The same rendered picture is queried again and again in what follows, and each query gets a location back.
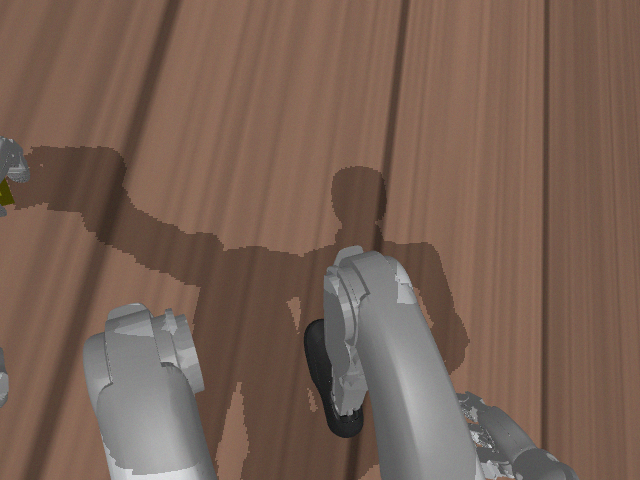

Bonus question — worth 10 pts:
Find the right robot foot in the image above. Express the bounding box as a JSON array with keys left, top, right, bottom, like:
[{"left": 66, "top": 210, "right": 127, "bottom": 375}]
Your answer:
[{"left": 304, "top": 319, "right": 364, "bottom": 438}]

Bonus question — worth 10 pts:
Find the right robot hand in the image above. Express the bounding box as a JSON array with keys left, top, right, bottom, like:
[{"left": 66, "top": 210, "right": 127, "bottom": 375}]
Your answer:
[{"left": 456, "top": 391, "right": 537, "bottom": 480}]

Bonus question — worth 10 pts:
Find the right robot arm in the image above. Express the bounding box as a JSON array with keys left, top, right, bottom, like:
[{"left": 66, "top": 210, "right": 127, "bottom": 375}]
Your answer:
[{"left": 512, "top": 448, "right": 580, "bottom": 480}]

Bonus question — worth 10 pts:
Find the left robot hand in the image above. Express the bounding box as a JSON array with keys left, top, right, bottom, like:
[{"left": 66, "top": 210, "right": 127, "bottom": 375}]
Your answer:
[{"left": 0, "top": 136, "right": 30, "bottom": 217}]

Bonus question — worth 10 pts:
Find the cube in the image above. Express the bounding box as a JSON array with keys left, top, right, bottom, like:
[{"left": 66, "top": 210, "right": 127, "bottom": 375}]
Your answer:
[{"left": 0, "top": 178, "right": 15, "bottom": 206}]

